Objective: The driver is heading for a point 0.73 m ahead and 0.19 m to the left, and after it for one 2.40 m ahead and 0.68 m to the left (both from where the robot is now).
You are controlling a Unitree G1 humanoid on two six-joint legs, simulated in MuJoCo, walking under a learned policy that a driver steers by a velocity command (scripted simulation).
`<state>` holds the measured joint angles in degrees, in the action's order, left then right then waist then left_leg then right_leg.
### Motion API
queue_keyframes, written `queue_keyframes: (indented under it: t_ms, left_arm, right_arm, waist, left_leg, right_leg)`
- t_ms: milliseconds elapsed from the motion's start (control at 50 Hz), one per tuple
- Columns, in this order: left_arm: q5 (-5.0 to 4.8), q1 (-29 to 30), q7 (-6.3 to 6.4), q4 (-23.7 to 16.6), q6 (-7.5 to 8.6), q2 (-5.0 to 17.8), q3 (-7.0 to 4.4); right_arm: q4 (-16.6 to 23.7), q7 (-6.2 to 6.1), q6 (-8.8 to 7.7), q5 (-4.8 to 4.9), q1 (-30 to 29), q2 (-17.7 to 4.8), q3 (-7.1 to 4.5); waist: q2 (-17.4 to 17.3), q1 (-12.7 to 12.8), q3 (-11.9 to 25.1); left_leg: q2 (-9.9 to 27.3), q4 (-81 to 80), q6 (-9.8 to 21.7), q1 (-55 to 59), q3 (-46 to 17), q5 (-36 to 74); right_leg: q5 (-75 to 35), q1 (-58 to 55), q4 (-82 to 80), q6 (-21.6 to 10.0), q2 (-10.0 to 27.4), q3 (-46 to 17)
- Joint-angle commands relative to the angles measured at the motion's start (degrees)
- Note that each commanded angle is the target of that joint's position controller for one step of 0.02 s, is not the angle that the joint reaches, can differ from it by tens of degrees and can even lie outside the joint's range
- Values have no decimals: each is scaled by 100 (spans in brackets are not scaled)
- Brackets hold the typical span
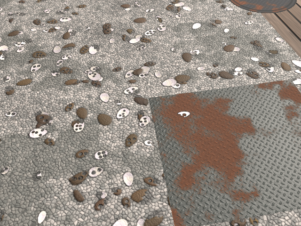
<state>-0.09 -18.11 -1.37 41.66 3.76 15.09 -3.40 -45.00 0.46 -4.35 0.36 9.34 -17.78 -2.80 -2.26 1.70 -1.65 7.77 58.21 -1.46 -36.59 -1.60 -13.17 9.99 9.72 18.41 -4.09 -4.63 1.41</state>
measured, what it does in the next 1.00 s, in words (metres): walks ahead: left foot, then right foot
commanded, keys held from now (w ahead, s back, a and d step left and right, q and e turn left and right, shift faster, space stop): w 0.76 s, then w+q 0.24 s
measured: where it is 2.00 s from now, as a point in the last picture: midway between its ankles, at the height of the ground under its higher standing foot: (151, 143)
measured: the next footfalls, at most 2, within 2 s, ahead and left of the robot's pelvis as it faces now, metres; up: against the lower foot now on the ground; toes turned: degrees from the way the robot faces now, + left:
left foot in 0.28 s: +0.34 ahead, +0.16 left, +0.00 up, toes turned +2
right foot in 0.80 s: +0.63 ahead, -0.08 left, +0.00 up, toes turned -1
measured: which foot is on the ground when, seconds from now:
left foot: up 0.00-0.26, down 0.28-0.80, up 0.82-1.00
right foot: down 0.00-0.30, up 0.32-0.78, down 0.80-1.00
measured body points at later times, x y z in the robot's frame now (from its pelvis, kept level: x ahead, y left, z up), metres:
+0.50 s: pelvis +0.28 +0.08 +0.00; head +0.31 +0.09 +0.45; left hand +0.41 +0.35 -0.11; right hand +0.35 -0.20 -0.12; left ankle +0.30 +0.16 -0.75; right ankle +0.31 -0.09 -0.67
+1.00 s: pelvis +0.56 +0.01 +0.00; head +0.58 +0.00 +0.45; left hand +0.64 +0.29 -0.11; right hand +0.66 -0.27 -0.13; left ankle +0.53 +0.17 -0.66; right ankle +0.59 -0.08 -0.75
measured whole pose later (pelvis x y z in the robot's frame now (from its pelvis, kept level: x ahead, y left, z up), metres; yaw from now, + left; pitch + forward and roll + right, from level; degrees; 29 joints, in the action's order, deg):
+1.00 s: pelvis +0.56 +0.01 +0.00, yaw +5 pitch +1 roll -1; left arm 0.7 -14.0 -1.0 46.0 5.5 14.3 -3.3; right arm -49.8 0.0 -2.8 1.9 15.0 -17.8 -3.6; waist -3.1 0.7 -1.8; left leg 4.6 64.8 1.3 -30.5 -3.7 -16.6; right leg 9.0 12.7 21.5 -3.0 -1.5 6.8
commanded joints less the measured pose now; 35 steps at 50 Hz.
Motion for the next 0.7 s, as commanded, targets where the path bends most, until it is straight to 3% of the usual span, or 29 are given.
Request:
queue_keyframes:
  t_ms: [20,80,160,220,240,260,280,300,320,340,360,380,400,440,480,520,600,700]
  left_arm:
    - [-14,260,85,-324,138,878,-220]
    - [-47,1,121,-147,113,986,-239]
    - [-105,-358,129,145,48,1074,-274]
    - [-118,-345,173,270,-37,1150,-310]
    - [-113,-249,188,273,-69,1187,-314]
    - [-86,-208,202,272,-105,1098,-271]
    - [13,-288,230,171,-116,848,-151]
    - [-18,-1053,177,63,-1,225,31]
    - [-83,-780,150,163,112,639,-32]
    - [-225,-238,115,8,174,972,-127]
    - [-213,141,130,-92,202,942,-102]
    - [-107,372,152,-126,194,895,-118]
    - [-78,244,157,-118,149,843,-138]
    - [-60,4,161,-29,44,649,-110]
    - [-37,205,188,-98,-25,532,-69]
    - [-3,579,186,-176,-20,503,-49]
    - [-32,1303,103,-309,66,335,16]
    - [-96,1993,-39,-552,132,401,19]
  right_arm:
    - [294,13,-9,-49,-81,-255,-42]
    - [418,90,-72,5,-679,-153,17]
    - [615,198,-115,47,-1151,-259,6]
    - [622,250,-144,28,-955,-415,-50]
    - [535,238,-152,17,-597,-522,-108]
    - [301,196,-150,0,170,-732,-233]
    - [115,145,-139,-52,1135,-1103,-345]
    - [-14,151,-106,-87,1566,-1595,-463]
    - [0,169,-101,39,1604,-1036,-316]
    - [55,146,-100,46,1202,-810,-234]
    - [129,123,-85,1,828,-698,-198]
    - [155,128,-78,-50,540,-542,-146]
    - [177,125,-108,-121,395,-460,-111]
    - [132,135,-157,-83,351,-445,-111]
    - [55,99,-187,-56,371,-611,-155]
    - [-29,50,-171,-37,498,-654,-174]
    - [-183,-7,-114,28,803,-770,-195]
    - [-454,-28,27,83,1234,-846,-227]
  waist:
    - [433,-132,66]
    - [481,118,-89]
    - [547,255,-245]
    - [676,54,-112]
    - [737,-170,117]
    - [654,-550,616]
    - [227,-898,1457]
    - [-1341,-583,2213]
    - [-1139,-820,2329]
    - [-759,-803,1422]
    - [-275,-678,934]
    - [-21,-530,488]
    - [-265,-314,428]
    - [-301,-145,430]
    - [-246,-121,207]
    - [-114,-221,79]
    - [-72,-488,-23]
    - [-140,-684,-227]
  left_leg:
    - [87,-931,-97,-108,-80,1059]
    - [-152,-2019,-49,184,88,1933]
    - [-296,-2665,150,52,27,1793]
    - [-432,-2902,393,354,96,1118]
    - [-604,-2988,506,911,268,970]
    - [-766,-3036,670,1992,430,1044]
    - [-11,-2768,1000,3664,-370,1359]
    - [1315,-3329,2000,5711,-3190,6]
    - [1369,-4016,2002,5859,-4127,-954]
    - [1228,-4111,1713,5200,-3293,-1114]
    - [1021,-4190,1552,4411,-2633,-722]
    - [798,-4374,1477,3654,-2131,-179]
    - [710,-4505,1472,3183,-1882,279]
    - [590,-4755,1560,2796,-1486,793]
    - [611,-5013,1663,2539,-1190,1027]
    - [470,-5110,1566,2639,-815,1277]
    - [238,-5121,1310,2801,-279,1407]
    - [581,-4816,1243,3590,-378,1422]
  right_leg:
    - [-1575,11,-997,-1041,1489,-904]
    - [-1154,-8,-1044,-852,1380,-636]
    - [-1049,-715,-782,-763,1715,-781]
    - [-1854,-1235,-317,-587,1895,-854]
    - [-2734,-1275,127,-491,1799,-764]
    - [-3419,-1095,1065,-342,1507,-536]
    - [-2378,-153,2647,-124,1183,-276]
    - [919,2239,4854,337,129,-171]
    - [2314,2986,5559,301,170,-947]
    - [1951,3465,5765,230,492,-888]
    - [1441,3392,5533,194,796,-689]
    - [1092,3227,5128,198,978,-599]
    - [829,2851,4888,213,1144,-653]
    - [708,2499,4562,305,1215,-598]
    - [418,2645,4096,430,1281,-537]
    - [-243,2823,3396,512,1293,-497]
    - [-1399,2550,1981,516,1074,-274]
    - [-1238,2648,1231,357,907,-251]
Velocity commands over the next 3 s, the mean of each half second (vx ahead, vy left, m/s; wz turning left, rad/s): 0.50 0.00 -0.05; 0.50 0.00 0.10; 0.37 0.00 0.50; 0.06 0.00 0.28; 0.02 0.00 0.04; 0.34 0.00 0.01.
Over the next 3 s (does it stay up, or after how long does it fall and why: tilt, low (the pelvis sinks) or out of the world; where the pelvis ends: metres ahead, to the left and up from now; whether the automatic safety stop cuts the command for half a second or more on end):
stays up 1.03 0.16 0.00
